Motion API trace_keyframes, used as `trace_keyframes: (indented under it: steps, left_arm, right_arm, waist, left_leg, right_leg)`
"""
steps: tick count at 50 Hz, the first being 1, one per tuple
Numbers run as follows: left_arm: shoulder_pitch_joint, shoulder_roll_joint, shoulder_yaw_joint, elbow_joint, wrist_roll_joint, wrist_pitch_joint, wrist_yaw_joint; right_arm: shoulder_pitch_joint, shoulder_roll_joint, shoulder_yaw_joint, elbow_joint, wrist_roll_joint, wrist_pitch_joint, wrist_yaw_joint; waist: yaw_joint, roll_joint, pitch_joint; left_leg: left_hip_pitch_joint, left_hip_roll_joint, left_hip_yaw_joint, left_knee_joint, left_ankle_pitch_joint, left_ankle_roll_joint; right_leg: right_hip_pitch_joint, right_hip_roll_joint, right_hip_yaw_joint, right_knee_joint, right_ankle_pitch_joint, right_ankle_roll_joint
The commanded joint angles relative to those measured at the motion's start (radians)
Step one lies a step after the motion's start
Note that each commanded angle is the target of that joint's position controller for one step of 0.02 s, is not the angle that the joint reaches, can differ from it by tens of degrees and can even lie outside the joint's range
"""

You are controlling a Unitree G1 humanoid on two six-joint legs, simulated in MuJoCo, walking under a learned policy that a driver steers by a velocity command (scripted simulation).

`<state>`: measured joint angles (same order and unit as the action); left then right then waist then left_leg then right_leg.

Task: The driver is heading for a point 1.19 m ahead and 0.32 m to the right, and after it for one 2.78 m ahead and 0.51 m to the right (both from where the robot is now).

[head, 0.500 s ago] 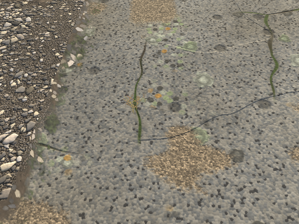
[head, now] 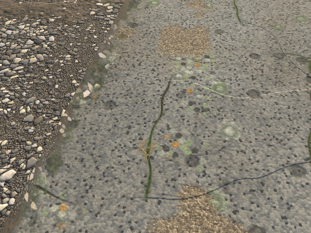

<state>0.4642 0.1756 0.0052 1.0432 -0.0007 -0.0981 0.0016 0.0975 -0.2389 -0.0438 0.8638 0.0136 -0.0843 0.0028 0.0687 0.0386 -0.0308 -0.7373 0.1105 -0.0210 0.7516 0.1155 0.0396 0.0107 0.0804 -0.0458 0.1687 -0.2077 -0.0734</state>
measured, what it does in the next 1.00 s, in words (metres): walks ahead, turning right: left foot, then right foot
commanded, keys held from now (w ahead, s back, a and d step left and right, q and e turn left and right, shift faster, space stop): w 0.18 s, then w+e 0.78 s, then e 0.04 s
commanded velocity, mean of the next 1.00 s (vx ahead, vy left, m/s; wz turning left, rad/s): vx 0.50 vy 0.00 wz -0.35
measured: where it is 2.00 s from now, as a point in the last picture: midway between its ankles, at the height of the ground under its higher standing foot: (209, 187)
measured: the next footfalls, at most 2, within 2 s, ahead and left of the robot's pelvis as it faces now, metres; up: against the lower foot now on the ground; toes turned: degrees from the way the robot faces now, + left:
left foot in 0.20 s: +0.32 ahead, +0.14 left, +0.00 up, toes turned +3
right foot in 0.78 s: +0.59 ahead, -0.14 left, +0.00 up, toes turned -19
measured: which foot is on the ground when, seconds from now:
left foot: up 0.00-0.18, down 0.20-0.78, up 0.80-1.00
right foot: down 0.00-0.20, up 0.22-0.76, down 0.78-1.00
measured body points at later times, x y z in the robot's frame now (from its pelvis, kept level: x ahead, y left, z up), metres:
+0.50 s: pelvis +0.30 +0.05 +0.00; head +0.31 +0.05 +0.45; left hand +0.44 +0.31 -0.13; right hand +0.30 -0.21 -0.14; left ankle +0.28 +0.14 -0.75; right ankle +0.38 -0.13 -0.66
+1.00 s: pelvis +0.56 -0.07 +0.00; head +0.59 -0.09 +0.45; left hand +0.73 +0.16 -0.12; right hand +0.63 -0.38 -0.10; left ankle +0.69 +0.09 -0.67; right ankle +0.55 -0.12 -0.75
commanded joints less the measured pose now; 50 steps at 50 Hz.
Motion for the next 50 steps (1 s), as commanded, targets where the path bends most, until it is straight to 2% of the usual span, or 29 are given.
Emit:
trace_keyframes:
  steps: [1, 6, 8, 9, 10, 11, 12, 13, 14, 15, 16, 17, 18, 21, 24, 28, 33, 36, 37, 38, 39, 40, 41, 42, 43, 44, 45, 47, 50]
  left_arm:
    - [0.059, 0.156, 0.032, -0.024, -0.005, 0.000, 0.012]
    - [0.093, 0.177, 0.044, -0.009, -0.007, 0.025, 0.016]
    - [0.059, 0.202, 0.051, -0.023, -0.004, 0.029, 0.017]
    - [0.039, 0.213, 0.054, -0.030, -0.001, 0.033, 0.016]
    - [0.007, 0.203, 0.048, -0.044, 0.004, 0.035, 0.012]
    - [-0.010, 0.169, 0.030, -0.080, 0.019, 0.027, 0.006]
    - [0.144, 0.008, -0.010, -0.065, 0.001, 0.004, -0.009]
    - [0.059, 0.140, 0.023, -0.059, -0.034, -0.020, -0.008]
    - [-0.048, 0.194, 0.043, -0.103, -0.059, -0.027, -0.003]
    - [-0.103, 0.190, 0.045, -0.119, -0.054, -0.025, 0.009]
    - [-0.123, 0.178, 0.057, -0.119, -0.039, -0.012, 0.017]
    - [-0.071, 0.137, 0.055, -0.113, -0.037, 0.005, 0.015]
    - [-0.041, 0.106, 0.054, -0.102, -0.038, 0.021, 0.013]
    - [-0.099, 0.103, 0.065, -0.136, -0.038, 0.051, 0.017]
    - [-0.194, 0.106, 0.070, -0.182, -0.025, 0.049, 0.010]
    - [-0.343, 0.086, 0.059, -0.237, -0.018, 0.037, -0.018]
    - [-0.476, 0.086, 0.054, -0.323, -0.022, 0.038, -0.053]
    - [-0.413, 0.134, 0.077, -0.346, -0.024, 0.045, -0.064]
    - [-0.311, 0.169, 0.097, -0.329, -0.027, 0.047, -0.064]
    - [-0.146, 0.230, 0.132, -0.288, -0.028, 0.048, -0.054]
    - [-0.013, 0.338, 0.166, -0.260, -0.025, 0.056, -0.029]
    - [-0.066, 0.412, 0.169, -0.294, -0.019, 0.042, -0.031]
    - [-0.026, 0.314, 0.142, -0.294, -0.008, 0.035, -0.034]
    - [-0.071, 0.254, 0.127, -0.294, -0.006, 0.025, -0.032]
    - [-0.154, 0.216, 0.115, -0.312, -0.015, 0.019, -0.034]
    - [-0.221, 0.182, 0.104, -0.330, -0.016, 0.018, -0.033]
    - [-0.250, 0.168, 0.096, -0.345, -0.009, 0.018, -0.029]
    - [-0.239, 0.196, 0.101, -0.347, -0.013, 0.014, -0.020]
    - [-0.197, 0.244, 0.113, -0.345, -0.011, 0.017, 0.003]
  right_arm:
    - [-0.166, -0.033, 0.001, -0.092, 0.006, -0.019, 0.016]
    - [-0.258, -0.030, 0.011, -0.141, 0.013, -0.040, 0.049]
    - [-0.185, -0.064, -0.003, -0.132, 0.011, -0.046, 0.053]
    - [-0.079, -0.099, -0.021, -0.105, 0.010, -0.047, 0.049]
    - [0.117, -0.151, -0.047, -0.051, 0.011, -0.046, 0.039]
    - [0.330, -0.243, -0.070, -0.010, -0.009, -0.042, 0.023]
    - [0.369, -0.260, -0.069, 0.011, -0.023, -0.038, 0.030]
    - [0.347, -0.162, -0.046, 0.009, -0.018, -0.038, 0.026]
    - [0.244, -0.126, -0.034, -0.005, -0.012, -0.040, 0.020]
    - [0.155, -0.101, -0.024, -0.016, -0.010, -0.045, 0.023]
    - [0.111, -0.062, -0.014, -0.013, -0.016, -0.049, 0.030]
    - [0.099, -0.060, -0.014, -0.002, -0.028, -0.052, 0.030]
    - [0.097, -0.048, -0.015, 0.007, -0.027, -0.054, 0.031]
    - [0.108, -0.076, -0.024, 0.036, -0.030, -0.059, 0.021]
    - [0.141, -0.100, -0.031, 0.053, -0.034, -0.051, 0.000]
    - [0.178, -0.135, -0.037, 0.060, -0.025, -0.038, -0.019]
    - [0.249, -0.164, -0.049, 0.082, -0.006, -0.004, -0.026]
    - [0.204, -0.205, -0.062, 0.061, 0.001, 0.014, -0.033]
    - [0.184, -0.218, -0.065, 0.053, 0.002, 0.022, -0.035]
    - [0.162, -0.215, -0.062, 0.041, 0.006, 0.026, -0.037]
    - [0.178, -0.171, -0.045, 0.010, -0.017, 0.015, -0.034]
    - [0.259, -0.030, -0.002, -0.047, -0.021, -0.026, -0.015]
    - [0.132, -0.131, -0.022, -0.069, 0.019, -0.072, 0.003]
    - [0.068, -0.147, -0.025, -0.092, 0.043, -0.087, 0.009]
    - [0.067, -0.139, -0.025, -0.082, 0.024, -0.088, 0.001]
    - [0.073, -0.151, -0.037, -0.072, 0.001, -0.077, -0.007]
    - [0.094, -0.153, -0.042, -0.072, -0.006, -0.060, -0.006]
    - [0.096, -0.128, -0.043, -0.087, -0.021, -0.036, -0.007]
    - [-0.007, -0.108, -0.037, -0.131, -0.033, -0.023, -0.019]
  waist:
    - [0.014, -0.082, 0.143]
    - [0.019, -0.102, 0.165]
    - [-0.036, -0.141, 0.098]
    - [-0.096, -0.167, 0.025]
    - [-0.191, -0.169, -0.084]
    - [-0.257, -0.054, -0.256]
    - [-0.165, 0.220, -0.421]
    - [-0.208, 0.110, -0.350]
    - [-0.179, 0.083, -0.181]
    - [-0.138, -0.010, -0.100]
    - [-0.104, -0.035, -0.034]
    - [-0.067, 0.029, -0.028]
    - [-0.053, 0.031, -0.008]
    - [-0.037, 0.025, 0.058]
    - [-0.053, 0.011, 0.080]
    - [-0.100, -0.006, 0.102]
    - [-0.136, -0.008, 0.135]
    - [-0.068, 0.049, 0.060]
    - [-0.006, 0.060, 0.002]
    - [0.083, 0.036, -0.083]
    - [0.109, -0.126, -0.173]
    - [-0.017, -0.323, -0.299]
    - [0.060, -0.196, -0.323]
    - [0.045, -0.159, -0.188]
    - [-0.012, -0.037, -0.108]
    - [-0.049, -0.022, -0.068]
    - [-0.080, -0.034, -0.052]
    - [-0.097, -0.037, -0.033]
    - [-0.079, -0.058, 0.018]
  left_leg:
    - [-0.057, -0.017, 0.025, -0.119, 0.035, -0.007]
    - [-0.043, -0.051, 0.052, -0.227, -0.097, 0.030]
    - [0.127, -0.105, 0.091, -0.244, -0.165, 0.062]
    - [0.281, -0.145, 0.117, -0.247, -0.180, 0.085]
    - [0.564, -0.136, 0.091, -0.253, -0.138, 0.123]
    - [0.935, 0.093, -0.166, -0.223, -0.133, 0.194]
    - [1.257, 0.335, -0.657, -0.339, -0.307, 0.343]
    - [1.166, 0.299, -0.661, -0.412, -0.352, 0.283]
    - [0.993, 0.271, -0.468, -0.441, -0.274, 0.226]
    - [0.820, 0.236, -0.338, -0.484, -0.169, 0.198]
    - [0.702, 0.185, -0.232, -0.529, -0.136, 0.165]
    - [0.628, 0.168, -0.164, -0.561, -0.129, 0.163]
    - [0.589, 0.147, -0.113, -0.582, -0.109, 0.162]
    - [0.530, 0.134, 0.005, -0.625, -0.038, 0.159]
    - [0.570, 0.129, 0.076, -0.634, -0.008, 0.152]
    - [0.633, 0.126, 0.160, -0.636, -0.007, 0.125]
    - [0.830, 0.188, 0.201, -0.551, 0.086, 0.110]
    - [0.855, 0.189, 0.247, -0.371, 0.514, 0.075]
    - [0.834, 0.176, 0.260, -0.219, 0.634, 0.061]
    - [0.737, 0.132, 0.278, 0.008, 0.582, 0.027]
    - [0.457, 0.068, 0.279, 0.348, 0.134, -0.020]
    - [0.049, -0.166, 0.095, 0.687, -0.689, -0.069]
    - [-0.068, -0.127, -0.087, 0.733, -0.661, -0.035]
    - [-0.122, -0.078, -0.077, 0.681, -0.576, -0.005]
    - [-0.061, -0.026, -0.075, 0.577, -0.497, 0.000]
    - [0.020, 0.004, -0.068, 0.486, -0.459, -0.009]
    - [0.086, 0.021, -0.071, 0.444, -0.435, -0.018]
    - [0.124, 0.016, -0.050, 0.359, -0.403, -0.051]
    - [0.110, -0.025, -0.019, 0.164, -0.274, -0.094]
  right_leg:
    - [-0.001, -0.282, 0.134, -0.083, 0.215, -0.105]
    - [0.144, -0.329, 0.123, 0.019, 0.382, -0.105]
    - [0.150, -0.326, 0.108, 0.124, 0.697, -0.087]
    - [0.139, -0.309, 0.094, 0.245, 0.887, -0.074]
    - [0.023, -0.265, 0.077, 0.456, 0.919, -0.046]
    - [-0.249, -0.192, 0.049, 0.796, 0.547, -0.017]
    - [-0.630, -0.007, 0.116, 1.128, -0.325, 0.031]
    - [-0.708, -0.052, 0.244, 1.229, -0.331, 0.007]
    - [-0.746, -0.103, 0.206, 1.218, -0.234, 0.000]
    - [-0.695, -0.155, 0.177, 1.171, -0.143, 0.007]
    - [-0.653, -0.181, 0.169, 1.118, -0.087, 0.005]
    - [-0.583, -0.209, 0.177, 1.088, -0.053, 0.008]
    - [-0.559, -0.217, 0.171, 1.067, -0.047, 0.010]
    - [-0.634, -0.226, 0.169, 1.013, 0.015, 0.020]
    - [-0.724, -0.222, 0.177, 0.875, 0.152, 0.035]
    - [-0.718, -0.206, 0.091, 0.633, 0.300, 0.028]
    - [-0.780, -0.185, 0.019, 0.508, 0.190, -0.004]
    - [-0.596, -0.095, -0.070, 0.495, 0.041, -0.057]
    - [-0.458, -0.049, -0.093, 0.480, 0.013, -0.084]
    - [-0.212, -0.008, -0.082, 0.400, 0.077, -0.124]
    - [0.087, -0.183, 0.205, 0.372, 0.095, -0.190]
    - [0.380, -0.422, 0.837, 0.196, -0.037, -0.410]
    - [0.398, -0.418, 0.865, 0.103, -0.063, -0.371]
    - [0.295, -0.383, 0.693, 0.118, 0.006, -0.315]
    - [0.126, -0.333, 0.558, 0.121, 0.112, -0.268]
    - [-0.009, -0.292, 0.461, 0.111, 0.205, -0.237]
    - [-0.092, -0.267, 0.420, 0.087, 0.245, -0.228]
    - [-0.177, -0.246, 0.380, 0.062, 0.327, -0.235]
    - [-0.246, -0.203, 0.295, 0.074, 0.512, -0.212]
Velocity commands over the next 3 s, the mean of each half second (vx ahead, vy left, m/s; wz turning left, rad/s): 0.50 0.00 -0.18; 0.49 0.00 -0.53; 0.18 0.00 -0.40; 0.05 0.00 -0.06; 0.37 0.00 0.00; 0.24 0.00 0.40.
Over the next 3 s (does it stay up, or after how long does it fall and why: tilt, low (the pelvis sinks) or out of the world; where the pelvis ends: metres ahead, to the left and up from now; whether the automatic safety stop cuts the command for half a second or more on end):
stays up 1.06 -0.39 -0.01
